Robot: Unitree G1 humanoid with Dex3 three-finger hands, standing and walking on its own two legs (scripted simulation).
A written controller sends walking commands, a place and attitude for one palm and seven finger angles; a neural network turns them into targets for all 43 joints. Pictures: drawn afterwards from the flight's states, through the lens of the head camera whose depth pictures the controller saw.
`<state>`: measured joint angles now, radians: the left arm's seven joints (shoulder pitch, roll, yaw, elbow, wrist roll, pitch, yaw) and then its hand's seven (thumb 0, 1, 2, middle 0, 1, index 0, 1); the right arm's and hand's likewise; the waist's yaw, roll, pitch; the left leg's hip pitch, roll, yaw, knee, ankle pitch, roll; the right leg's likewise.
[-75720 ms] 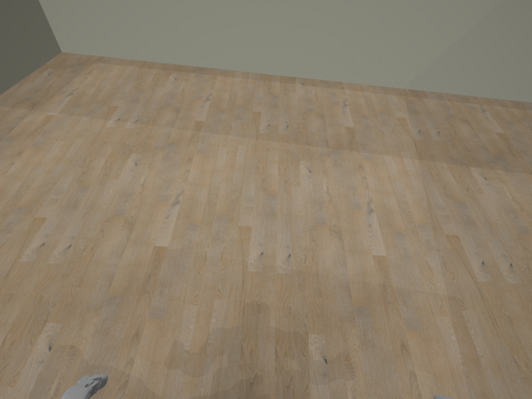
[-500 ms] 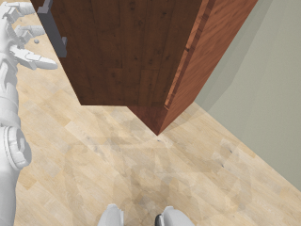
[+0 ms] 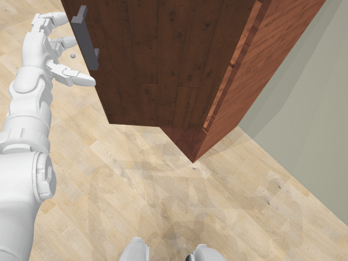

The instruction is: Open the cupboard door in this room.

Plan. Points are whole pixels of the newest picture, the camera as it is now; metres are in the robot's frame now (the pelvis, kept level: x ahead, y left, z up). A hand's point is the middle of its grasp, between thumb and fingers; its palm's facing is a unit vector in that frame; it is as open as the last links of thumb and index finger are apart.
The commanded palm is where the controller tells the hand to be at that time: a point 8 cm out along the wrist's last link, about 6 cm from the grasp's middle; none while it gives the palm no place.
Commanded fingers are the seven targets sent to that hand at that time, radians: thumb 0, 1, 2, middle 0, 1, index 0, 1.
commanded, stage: slide the fingers in behind the handle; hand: left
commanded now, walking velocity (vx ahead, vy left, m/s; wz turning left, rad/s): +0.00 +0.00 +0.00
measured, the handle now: (88, 40) +0.57 +0.17 +0.12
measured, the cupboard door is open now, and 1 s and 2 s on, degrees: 47 49 49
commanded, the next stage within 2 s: move the hooked fingers beside the handle in 0.18 s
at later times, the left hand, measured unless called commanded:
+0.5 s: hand (70, 57) +0.52 +0.20 +0.12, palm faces -0.01 -1.00 -0.02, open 15.3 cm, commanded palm +0.51 +0.20 +0.12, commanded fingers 0.00 -0.50 0.30 -0.30 -1.20 -0.30 -1.20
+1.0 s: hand (67, 57) +0.52 +0.21 +0.12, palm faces -0.03 -1.00 -0.02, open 15.0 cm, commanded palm +0.51 +0.22 +0.12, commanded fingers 0.00 -0.50 0.30 -0.30 -1.20 -0.30 -1.20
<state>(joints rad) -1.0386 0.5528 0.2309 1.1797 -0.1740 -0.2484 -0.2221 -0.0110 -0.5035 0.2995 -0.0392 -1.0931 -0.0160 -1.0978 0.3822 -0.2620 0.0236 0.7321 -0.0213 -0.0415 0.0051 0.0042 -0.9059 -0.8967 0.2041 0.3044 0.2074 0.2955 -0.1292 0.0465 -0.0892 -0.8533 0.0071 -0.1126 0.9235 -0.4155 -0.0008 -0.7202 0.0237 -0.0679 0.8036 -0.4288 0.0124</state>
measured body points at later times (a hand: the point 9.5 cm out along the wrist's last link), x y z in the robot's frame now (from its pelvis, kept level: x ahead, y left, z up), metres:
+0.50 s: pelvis -0.01 +0.00 +0.00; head +0.12 +0.03 +0.43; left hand +0.51 +0.26 +0.12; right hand -0.01 -0.26 -0.11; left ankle +0.00 +0.11 -0.69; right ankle -0.03 -0.14 -0.69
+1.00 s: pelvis -0.01 +0.01 +0.00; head +0.11 +0.03 +0.43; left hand +0.51 +0.26 +0.12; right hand -0.03 -0.26 -0.11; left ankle +0.00 +0.11 -0.69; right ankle -0.03 -0.14 -0.69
